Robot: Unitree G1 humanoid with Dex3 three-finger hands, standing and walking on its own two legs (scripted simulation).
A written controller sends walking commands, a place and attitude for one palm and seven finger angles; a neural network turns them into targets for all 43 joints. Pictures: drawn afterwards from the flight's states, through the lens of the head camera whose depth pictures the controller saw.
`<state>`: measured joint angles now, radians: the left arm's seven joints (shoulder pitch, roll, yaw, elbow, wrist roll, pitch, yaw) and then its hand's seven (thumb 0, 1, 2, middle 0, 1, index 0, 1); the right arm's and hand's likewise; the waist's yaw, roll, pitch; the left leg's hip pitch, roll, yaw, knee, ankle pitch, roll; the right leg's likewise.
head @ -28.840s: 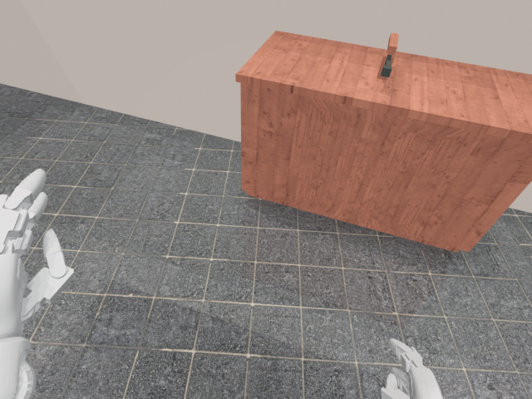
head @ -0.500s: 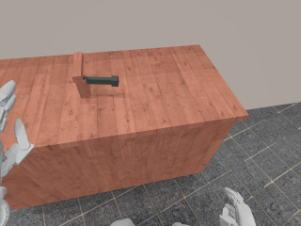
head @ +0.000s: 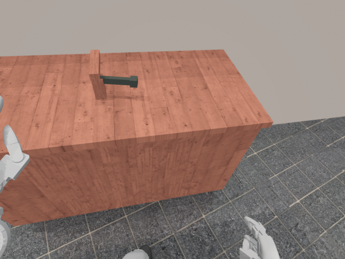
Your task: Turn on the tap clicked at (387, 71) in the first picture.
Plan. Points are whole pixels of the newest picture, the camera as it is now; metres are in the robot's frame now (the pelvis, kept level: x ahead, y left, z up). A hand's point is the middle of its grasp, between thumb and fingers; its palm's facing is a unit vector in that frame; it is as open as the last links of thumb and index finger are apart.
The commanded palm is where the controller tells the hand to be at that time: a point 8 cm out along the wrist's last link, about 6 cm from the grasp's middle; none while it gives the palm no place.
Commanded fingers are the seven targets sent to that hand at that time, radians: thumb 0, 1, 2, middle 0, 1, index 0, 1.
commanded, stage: step back with the hand held close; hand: left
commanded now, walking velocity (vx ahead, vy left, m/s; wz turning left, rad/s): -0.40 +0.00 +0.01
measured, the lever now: (133, 81) +0.63 +0.20 +0.03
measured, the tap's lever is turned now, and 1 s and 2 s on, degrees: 79 79 79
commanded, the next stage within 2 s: stop stepping back and stand still in 0.06 s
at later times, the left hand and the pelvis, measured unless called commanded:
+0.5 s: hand (44, 242) +0.11 +0.19 +0.16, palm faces +0.31 -0.88 -0.37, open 7.4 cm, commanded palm +0.05 +0.25 +0.19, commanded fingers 0.00 0.90 0.90 -0.20 -0.30 -0.20 -0.30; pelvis -0.12 -0.02 +0.00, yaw -2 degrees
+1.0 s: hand out of the picture +0.05 +0.17 +0.19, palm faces +0.34 -0.86 -0.38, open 7.4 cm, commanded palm +0.00 +0.23 +0.19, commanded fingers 0.00 0.90 0.90 -0.20 -0.30 -0.20 -0.30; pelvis -0.16 -0.05 +0.01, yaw +0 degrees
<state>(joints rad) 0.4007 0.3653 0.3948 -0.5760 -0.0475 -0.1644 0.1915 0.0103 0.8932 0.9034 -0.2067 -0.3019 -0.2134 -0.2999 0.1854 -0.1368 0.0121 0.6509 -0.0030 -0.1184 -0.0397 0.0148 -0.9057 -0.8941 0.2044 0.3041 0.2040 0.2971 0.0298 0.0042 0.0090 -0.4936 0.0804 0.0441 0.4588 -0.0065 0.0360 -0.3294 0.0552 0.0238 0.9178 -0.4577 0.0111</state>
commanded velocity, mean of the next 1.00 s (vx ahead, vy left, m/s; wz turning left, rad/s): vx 0.10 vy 0.06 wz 0.00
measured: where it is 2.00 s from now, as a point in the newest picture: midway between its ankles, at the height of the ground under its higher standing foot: outside the picture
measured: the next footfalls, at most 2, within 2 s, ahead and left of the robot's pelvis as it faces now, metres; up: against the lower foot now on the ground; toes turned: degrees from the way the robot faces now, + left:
right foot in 0.10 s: -0.07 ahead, -0.14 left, +0.00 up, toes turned -1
left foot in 0.34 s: -0.06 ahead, +0.07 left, +0.00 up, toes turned +0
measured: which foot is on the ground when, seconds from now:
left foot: down 0.00-0.10, up 0.12-0.32, down 0.34-0.62, up 0.64-0.94, down 0.96-1.00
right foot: up 0.00-0.08, down 0.10-0.36, up 0.38-0.60, down 0.62-1.00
